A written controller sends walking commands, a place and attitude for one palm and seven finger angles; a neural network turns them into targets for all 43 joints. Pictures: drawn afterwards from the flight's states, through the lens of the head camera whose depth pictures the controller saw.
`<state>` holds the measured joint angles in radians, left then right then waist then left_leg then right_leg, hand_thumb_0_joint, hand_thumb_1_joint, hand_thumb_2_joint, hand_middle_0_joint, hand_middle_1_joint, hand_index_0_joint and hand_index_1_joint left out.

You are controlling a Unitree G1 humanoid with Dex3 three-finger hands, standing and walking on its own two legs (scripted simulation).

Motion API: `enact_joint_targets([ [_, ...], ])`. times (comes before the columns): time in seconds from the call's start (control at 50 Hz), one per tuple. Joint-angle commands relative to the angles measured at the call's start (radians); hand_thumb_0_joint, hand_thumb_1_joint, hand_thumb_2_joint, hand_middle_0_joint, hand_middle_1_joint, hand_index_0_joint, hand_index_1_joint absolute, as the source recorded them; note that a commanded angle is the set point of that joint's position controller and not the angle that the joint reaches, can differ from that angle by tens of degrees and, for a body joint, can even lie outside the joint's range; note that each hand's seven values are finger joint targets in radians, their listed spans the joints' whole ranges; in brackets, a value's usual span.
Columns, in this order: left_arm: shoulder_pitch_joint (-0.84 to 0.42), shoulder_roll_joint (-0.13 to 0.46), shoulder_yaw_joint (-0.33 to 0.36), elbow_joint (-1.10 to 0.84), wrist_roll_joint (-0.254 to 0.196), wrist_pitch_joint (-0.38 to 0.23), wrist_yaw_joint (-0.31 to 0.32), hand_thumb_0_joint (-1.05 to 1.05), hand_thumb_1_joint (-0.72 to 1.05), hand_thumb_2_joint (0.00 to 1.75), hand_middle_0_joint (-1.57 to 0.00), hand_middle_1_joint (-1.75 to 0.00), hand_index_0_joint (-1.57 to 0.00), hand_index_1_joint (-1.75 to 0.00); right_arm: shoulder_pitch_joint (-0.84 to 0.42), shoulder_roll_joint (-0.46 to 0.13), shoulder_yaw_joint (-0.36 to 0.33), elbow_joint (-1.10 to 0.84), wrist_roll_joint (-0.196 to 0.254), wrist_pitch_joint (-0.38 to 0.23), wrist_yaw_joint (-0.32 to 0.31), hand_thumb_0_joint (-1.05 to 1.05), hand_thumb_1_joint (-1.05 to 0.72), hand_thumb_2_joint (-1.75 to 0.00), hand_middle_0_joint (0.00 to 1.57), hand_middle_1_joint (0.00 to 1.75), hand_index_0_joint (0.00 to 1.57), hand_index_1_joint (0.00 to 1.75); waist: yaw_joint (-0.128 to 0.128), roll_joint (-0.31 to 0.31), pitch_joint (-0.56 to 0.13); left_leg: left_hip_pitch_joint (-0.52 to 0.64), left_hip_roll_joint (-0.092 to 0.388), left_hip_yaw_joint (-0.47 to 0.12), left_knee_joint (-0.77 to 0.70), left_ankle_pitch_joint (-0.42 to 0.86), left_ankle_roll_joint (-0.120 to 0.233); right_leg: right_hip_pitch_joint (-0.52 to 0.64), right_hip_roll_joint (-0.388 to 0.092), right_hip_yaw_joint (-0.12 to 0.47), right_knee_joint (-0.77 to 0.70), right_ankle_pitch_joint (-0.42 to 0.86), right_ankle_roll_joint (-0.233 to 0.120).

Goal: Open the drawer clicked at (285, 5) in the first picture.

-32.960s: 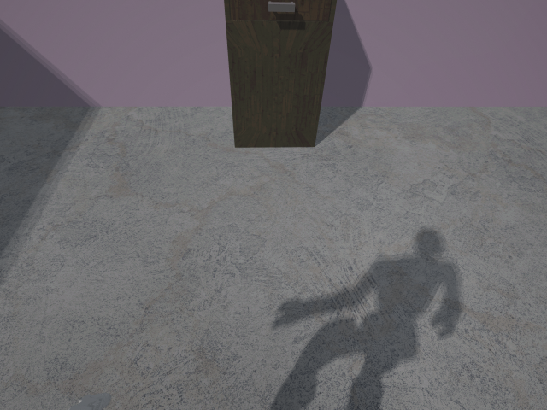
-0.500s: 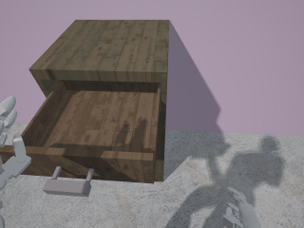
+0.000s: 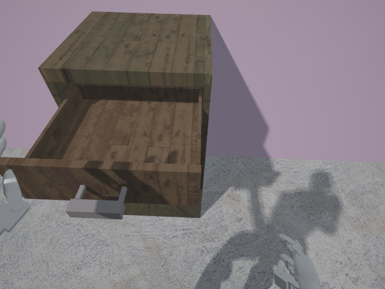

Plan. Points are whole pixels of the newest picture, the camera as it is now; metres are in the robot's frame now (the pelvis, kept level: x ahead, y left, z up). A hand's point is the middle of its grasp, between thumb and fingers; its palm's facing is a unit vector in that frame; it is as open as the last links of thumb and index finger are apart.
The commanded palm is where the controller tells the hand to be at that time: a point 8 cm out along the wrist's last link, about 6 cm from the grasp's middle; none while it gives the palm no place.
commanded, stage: step back with the hand held close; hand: left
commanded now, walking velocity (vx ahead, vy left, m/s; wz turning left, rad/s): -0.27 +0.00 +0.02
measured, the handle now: (99, 199) +0.29 +0.22 +0.02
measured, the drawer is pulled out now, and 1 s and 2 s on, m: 0.30 0.30 0.30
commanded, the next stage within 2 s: stop stepping back and stand still in 0.42 s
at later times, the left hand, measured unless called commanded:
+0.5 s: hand out of the picture +0.09 +0.19 +0.20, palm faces +0.34 -0.82 -0.46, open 7.4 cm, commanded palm +0.01 +0.25 +0.21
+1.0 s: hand out of the picture -0.04 +0.20 +0.20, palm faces +0.49 -0.76 -0.43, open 7.4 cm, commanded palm -0.09 +0.24 +0.21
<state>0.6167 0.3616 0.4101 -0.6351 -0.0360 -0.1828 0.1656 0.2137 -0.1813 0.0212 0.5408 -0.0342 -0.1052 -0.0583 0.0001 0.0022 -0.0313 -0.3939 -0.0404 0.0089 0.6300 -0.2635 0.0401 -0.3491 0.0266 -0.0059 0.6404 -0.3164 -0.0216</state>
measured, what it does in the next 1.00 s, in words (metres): walks backwards: right foot, then left foot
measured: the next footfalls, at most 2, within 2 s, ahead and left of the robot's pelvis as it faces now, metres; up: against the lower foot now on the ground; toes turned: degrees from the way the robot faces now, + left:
right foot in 0.44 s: -0.06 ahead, -0.12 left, +0.00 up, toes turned -2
left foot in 0.78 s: -0.19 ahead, +0.07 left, +0.00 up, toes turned +5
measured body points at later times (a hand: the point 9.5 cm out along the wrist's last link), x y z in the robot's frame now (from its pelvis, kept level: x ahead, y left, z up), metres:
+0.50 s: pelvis -0.12 -0.03 +0.00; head -0.09 -0.03 +0.45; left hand +0.06 +0.23 +0.22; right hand +0.07 -0.25 -0.08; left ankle -0.04 +0.12 -0.72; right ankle -0.10 -0.12 -0.72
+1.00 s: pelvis -0.21 -0.05 +0.00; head -0.25 -0.05 +0.45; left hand -0.07 +0.24 +0.23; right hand -0.06 -0.28 -0.08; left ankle -0.25 +0.09 -0.72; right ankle -0.14 -0.12 -0.72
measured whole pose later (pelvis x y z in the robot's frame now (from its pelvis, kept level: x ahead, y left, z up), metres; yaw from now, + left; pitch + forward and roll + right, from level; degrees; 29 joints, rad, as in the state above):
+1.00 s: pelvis -0.21 -0.05 +0.00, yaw +3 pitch -3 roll +1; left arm 0.59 0.38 0.39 -0.57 -0.02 -0.19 0.16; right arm 0.30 -0.21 0.00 0.63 0.01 -0.12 -0.05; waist -0.01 -0.02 -0.06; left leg -0.17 0.02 0.02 0.58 -0.37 -0.01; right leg -0.34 0.02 -0.05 0.61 -0.24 -0.04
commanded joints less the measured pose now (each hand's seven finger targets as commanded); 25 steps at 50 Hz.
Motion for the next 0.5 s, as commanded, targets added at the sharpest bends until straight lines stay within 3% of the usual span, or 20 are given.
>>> enact_joint_targets([
  [0.0, -0.074, 0.159, 0.087, -0.214, -0.001, -0.067, 0.019, 0.0, 0.9, 0.9, -0.2, -0.3, -0.2, -0.3, -0.068, -0.161, -0.06, -0.123, 0.008, -0.057, -0.019, 0.0, -0.9, -0.9, 0.2, 0.3, 0.2, 0.3, -0.028, 0.006, -0.067, -0.08, 0.165, -0.162, -0.06, 0.044, 0.004, 0.108, -0.132, 0.154, -0.186, 0.184, -0.04],
  [0.02, -0.102, 0.182, 0.097, -0.236, -0.001, -0.068, 0.023, 0.0, 0.9, 0.9, -0.2, -0.3, -0.2, -0.3, -0.064, -0.158, -0.071, -0.123, 0.012, -0.055, -0.018, 0.0, -0.9, -0.9, 0.2, 0.3, 0.2, 0.3, -0.034, -0.119, -0.083, -0.033, 0.09, -0.113, 0.076, -0.064, -0.029, 0.027, -0.232, 0.301, -0.286, 0.183, -0.098],
  [0.04, -0.086, 0.17, 0.079, -0.202, -0.009, -0.073, 0.016, 0.0, 0.9, 0.9, -0.2, -0.3, -0.2, -0.3, -0.061, -0.151, -0.074, -0.112, 0.028, -0.052, -0.011, 0.0, -0.9, -0.9, 0.2, 0.3, 0.2, 0.3, -0.04, -0.178, -0.079, 0.022, 0.02, -0.062, 0.231, -0.161, -0.047, -0.038, -0.348, 0.405, -0.369, 0.142, -0.155],
  [0.06, -0.074, 0.183, 0.091, -0.18, -0.011, -0.082, 0.005, 0.0, 0.9, 0.9, -0.2, -0.3, -0.2, -0.3, -0.087, -0.141, -0.073, -0.115, 0.044, -0.051, -0.001, 0.0, -0.9, -0.9, 0.2, 0.3, 0.2, 0.3, -0.016, -0.175, -0.075, 0.022, 0.022, -0.062, 0.353, -0.213, -0.045, -0.051, -0.387, 0.391, -0.376, 0.106, -0.179],
  [0.1, -0.053, 0.201, 0.118, -0.174, -0.012, -0.088, -0.006, 0.0, 0.9, 0.9, -0.2, -0.3, -0.2, -0.3, -0.108, -0.12, -0.055, -0.122, 0.044, -0.042, 0.006, 0.0, -0.9, -0.9, 0.2, 0.3, 0.2, 0.3, -0.017, -0.141, -0.062, -0.002, 0.06, -0.065, 0.287, -0.203, -0.04, -0.019, -0.35, 0.295, -0.333, 0.171, -0.16],
  [0.12, -0.053, 0.211, 0.129, -0.177, -0.011, -0.09, -0.006, 0.0, 0.9, 0.9, -0.2, -0.3, -0.2, -0.3, -0.119, -0.116, -0.046, -0.129, 0.043, -0.037, 0.005, 0.0, -0.9, -0.9, 0.2, 0.3, 0.2, 0.3, -0.019, -0.103, -0.063, 0.034, 0.068, -0.055, 0.175, -0.178, -0.039, -0.02, -0.317, 0.253, -0.301, 0.231, -0.137],
  [0.14, -0.041, 0.207, 0.129, -0.172, -0.011, -0.093, -0.005, 0.0, 0.9, 0.9, -0.2, -0.3, -0.2, -0.3, -0.111, -0.106, -0.036, -0.12, 0.043, -0.028, 0.001, 0.0, -0.9, -0.9, 0.2, 0.3, 0.2, 0.3, -0.024, -0.111, -0.05, 0.048, 0.072, -0.037, 0.036, -0.135, -0.039, 0.011, -0.271, 0.183, -0.261, 0.276, -0.103],
  [0.16, -0.036, 0.2, 0.121, -0.177, -0.013, -0.095, -0.006, 0.0, 0.9, 0.9, -0.2, -0.3, -0.2, -0.3, -0.104, -0.11, -0.034, -0.113, 0.044, -0.024, -0.003, 0.0, -0.9, -0.9, 0.2, 0.3, 0.2, 0.3, -0.027, -0.067, -0.041, 0.08, 0.062, -0.01, -0.114, -0.06, -0.037, 0.015, -0.229, 0.144, -0.223, 0.278, -0.068],
  [0.18, -0.044, 0.209, 0.123, -0.194, -0.016, -0.097, -0.003, 0.0, 0.9, 0.9, -0.2, -0.3, -0.2, -0.3, -0.099, -0.121, -0.041, -0.106, 0.043, -0.024, -0.006, 0.0, -0.9, -0.9, 0.2, 0.3, 0.2, 0.3, -0.028, -0.017, -0.039, 0.099, 0.086, -0.018, -0.244, 0.037, -0.029, 0.036, -0.183, 0.107, -0.156, 0.281, -0.032],
  [0.2, -0.054, 0.205, 0.114, -0.231, -0.017, -0.106, -0.003, 0.0, 0.9, 0.9, -0.2, -0.3, -0.2, -0.3, -0.109, -0.147, -0.054, -0.112, 0.038, -0.032, -0.007, 0.0, -0.9, -0.9, 0.2, 0.3, 0.2, 0.3, -0.016, 0.128, -0.036, 0.065, 0.203, -0.156, -0.31, 0.145, 0.018, 0.038, -0.106, 0.073, -0.05, 0.232, 0.01],
  [0.22, -0.051, 0.218, 0.132, -0.241, -0.007, -0.11, -0.001, 0.0, 0.9, 0.9, -0.2, -0.3, -0.2, -0.3, -0.125, -0.149, -0.07, -0.114, 0.03, -0.039, -0.007, 0.0, -0.9, -0.9, 0.2, 0.3, 0.2, 0.3, -0.006, 0.231, -0.064, 0.067, 0.331, -0.258, -0.296, 0.316, 0.059, 0.011, -0.056, 0.027, 0.065, 0.101, 0.033],
  [0.24, -0.036, 0.21, 0.13, -0.248, -0.019, -0.116, -0.003, 0.0, 0.9, 0.9, -0.2, -0.3, -0.2, -0.3, -0.099, -0.137, -0.07, -0.11, 0.025, -0.052, 0.004, 0.0, -0.9, -0.9, 0.2, 0.3, 0.2, 0.3, -0.005, 0.215, -0.107, 0.087, 0.365, -0.222, -0.262, 0.471, 0.085, 0.003, -0.034, 0.029, 0.145, -0.06, 0.033],
  [0.26, -0.003, 0.205, 0.138, -0.211, -0.018, -0.116, -0.009, 0.0, 0.9, 0.9, -0.2, -0.3, -0.2, -0.3, -0.084, -0.134, -0.079, -0.104, 0.025, -0.06, 0.01, 0.0, -0.9, -0.9, 0.2, 0.3, 0.2, 0.3, -0.006, 0.219, -0.131, 0.012, 0.366, -0.193, -0.271, 0.391, 0.088, 0.046, -0.039, 0.028, 0.203, -0.161, 0.031],
  [0.28, -0.014, 0.211, 0.149, -0.243, -0.015, -0.115, -0.01, 0.0, 0.9, 0.9, -0.2, -0.3, -0.2, -0.3, -0.085, -0.136, -0.079, -0.111, 0.018, -0.064, 0.015, 0.0, -0.9, -0.9, 0.2, 0.3, 0.2, 0.3, -0.002, 0.235, -0.107, -0.063, 0.364, -0.197, -0.284, 0.322, 0.096, 0.068, -0.029, 0.021, 0.229, -0.177, 0.035],
  [0.32, -0.023, 0.194, 0.13, -0.292, -0.026, -0.111, -0.013, 0.0, 0.9, 0.9, -0.2, -0.3, -0.2, -0.3, -0.089, -0.144, -0.082, -0.092, 0.025, -0.074, 0.018, 0.0, -0.9, -0.9, 0.2, 0.3, 0.2, 0.3, -0.003, 0.196, -0.104, 0.043, 0.346, -0.142, -0.21, 0.475, 0.076, 0.034, -0.03, 0.007, 0.128, -0.081, 0.039],
  [0.36, -0.035, 0.166, 0.101, -0.281, -0.023, -0.11, -0.021, 0.0, 0.9, 0.9, -0.2, -0.3, -0.2, -0.3, -0.084, -0.154, -0.079, -0.079, 0.032, -0.085, 0.025, 0.0, -0.9, -0.9, 0.2, 0.3, 0.2, 0.3, -0.005, 0.193, -0.102, 0.095, 0.322, -0.125, -0.172, 0.521, 0.056, 0.039, -0.029, -0.019, 0.02, -0.006, 0.047],
  [0.42, -0.051, 0.186, 0.119, -0.232, -0.02, -0.109, -0.03, 0.0, 0.9, 0.9, -0.2, -0.3, -0.2, -0.3, -0.11, -0.169, -0.072, -0.071, 0.032, -0.088, 0.029, 0.0, -0.9, -0.9, 0.2, 0.3, 0.2, 0.3, 0.002, 0.192, -0.062, 0.009, 0.305, -0.107, -0.159, 0.326, 0.033, 0.112, -0.035, -0.031, -0.117, 0.077, 0.044],
  [0.44, -0.066, 0.178, 0.112, -0.221, -0.022, -0.116, -0.034, 0.0, 0.9, 0.9, -0.2, -0.3, -0.2, -0.3, -0.11, -0.166, -0.066, -0.07, 0.035, -0.086, 0.032, 0.0, -0.9, -0.9, 0.2, 0.3, 0.2, 0.3, 0.001, 0.158, -0.061, -0.019, 0.279, -0.101, -0.137, 0.242, 0.017, 0.135, -0.044, -0.035, -0.162, 0.138, 0.041],
  [0.46, -0.063, 0.17, 0.107, -0.21, -0.026, -0.114, -0.034, 0.0, 0.9, 0.9, -0.2, -0.3, -0.2, -0.3, -0.104, -0.158, -0.072, -0.079, 0.05, -0.086, 0.035, 0.0, -0.9, -0.9, 0.2, 0.3, 0.2, 0.3, -0.001, 0.075, -0.098, -0.021, 0.215, -0.039, -0.058, 0.143, -0.013, 0.137, -0.097, 0.016, -0.197, 0.267, 0.019],
  [0.48, -0.046, 0.191, 0.112, -0.204, -0.031, -0.112, -0.032, 0.0, 0.9, 0.9, -0.2, -0.3, -0.2, -0.3, -0.103, -0.141, -0.083, -0.099, 0.065, -0.082, 0.037, 0.0, -0.9, -0.9, 0.2, 0.3, 0.2, 0.3, -0.01, -0.099, -0.128, -0.031, 0.111, 0.02, 0.082, -0.033, -0.05, 0.092, -0.225, 0.188, -0.271, 0.307, -0.032],
])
